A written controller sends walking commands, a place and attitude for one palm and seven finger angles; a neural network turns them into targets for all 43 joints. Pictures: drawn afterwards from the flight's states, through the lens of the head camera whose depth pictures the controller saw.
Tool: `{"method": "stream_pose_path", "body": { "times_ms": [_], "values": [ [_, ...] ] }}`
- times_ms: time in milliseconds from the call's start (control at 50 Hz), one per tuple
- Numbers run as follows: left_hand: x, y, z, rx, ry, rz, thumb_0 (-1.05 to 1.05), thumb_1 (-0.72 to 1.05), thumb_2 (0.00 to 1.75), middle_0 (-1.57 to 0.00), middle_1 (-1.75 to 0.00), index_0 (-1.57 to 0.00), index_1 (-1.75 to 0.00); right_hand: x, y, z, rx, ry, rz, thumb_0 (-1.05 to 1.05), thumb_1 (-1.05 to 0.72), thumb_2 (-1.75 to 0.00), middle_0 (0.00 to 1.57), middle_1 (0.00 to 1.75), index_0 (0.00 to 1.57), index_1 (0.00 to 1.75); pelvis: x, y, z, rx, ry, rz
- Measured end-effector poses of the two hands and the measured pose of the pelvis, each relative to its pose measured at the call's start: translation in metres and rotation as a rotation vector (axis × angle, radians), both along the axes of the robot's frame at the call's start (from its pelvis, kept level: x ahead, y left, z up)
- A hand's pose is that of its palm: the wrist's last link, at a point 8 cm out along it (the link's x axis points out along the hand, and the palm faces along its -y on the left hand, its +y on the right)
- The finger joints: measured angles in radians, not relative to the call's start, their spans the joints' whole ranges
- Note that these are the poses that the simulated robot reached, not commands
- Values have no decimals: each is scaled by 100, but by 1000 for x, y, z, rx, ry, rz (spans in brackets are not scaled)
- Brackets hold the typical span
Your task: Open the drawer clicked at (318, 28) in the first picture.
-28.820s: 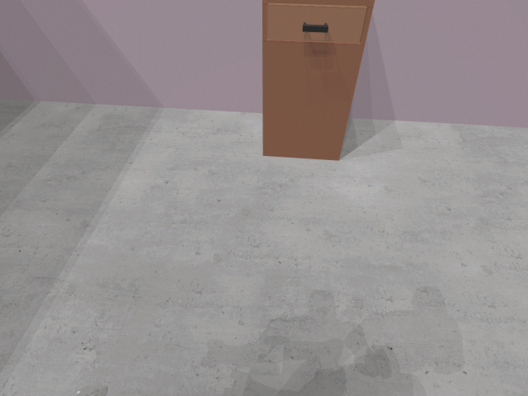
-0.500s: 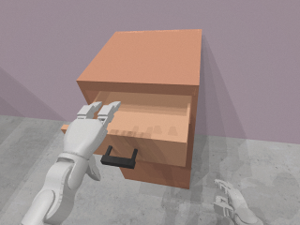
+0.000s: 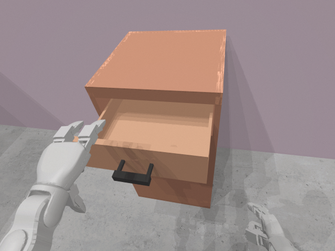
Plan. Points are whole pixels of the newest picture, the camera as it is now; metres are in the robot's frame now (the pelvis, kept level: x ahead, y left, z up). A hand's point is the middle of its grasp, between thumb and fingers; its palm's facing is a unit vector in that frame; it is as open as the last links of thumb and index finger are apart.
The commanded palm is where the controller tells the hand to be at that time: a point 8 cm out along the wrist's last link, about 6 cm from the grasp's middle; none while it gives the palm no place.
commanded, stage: draw the hand back to the body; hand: left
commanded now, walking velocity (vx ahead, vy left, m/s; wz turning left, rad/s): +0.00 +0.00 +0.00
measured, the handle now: (134, 171) +0.32 +0.16 -0.02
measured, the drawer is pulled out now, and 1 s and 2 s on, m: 0.19 0.19 0.19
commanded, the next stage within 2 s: step back with the hand held close in 1.02 s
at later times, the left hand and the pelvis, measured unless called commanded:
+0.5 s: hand (67, 166) +0.22 +0.22 +0.16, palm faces +0.36 -0.86 -0.37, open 13.0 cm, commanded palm +0.16 +0.27 +0.18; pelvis +0.02 +0.00 +0.00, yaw +1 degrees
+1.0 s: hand (48, 177) +0.19 +0.25 +0.16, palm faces +0.44 -0.81 -0.40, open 7.7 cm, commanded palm +0.14 +0.29 +0.17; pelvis +0.02 +0.00 +0.00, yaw +2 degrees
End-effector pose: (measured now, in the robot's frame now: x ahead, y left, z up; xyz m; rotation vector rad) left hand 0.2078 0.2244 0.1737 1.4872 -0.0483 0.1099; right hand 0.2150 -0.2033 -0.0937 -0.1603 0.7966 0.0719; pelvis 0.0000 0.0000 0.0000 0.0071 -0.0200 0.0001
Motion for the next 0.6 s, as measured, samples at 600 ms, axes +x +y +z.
{"method": "stream_pose_path", "body": {
  "times_ms": [600],
  "values": [
    [-35, 49, 5, -1002, -324, 36, 0, 21, 61, -19, -30, -19, -30, -6, -2, 20, -92, -173, -53, 2, -91, -90, 21, 30, 20, 30, 25, 5, 0, -23, -30, 22]
  ]
}}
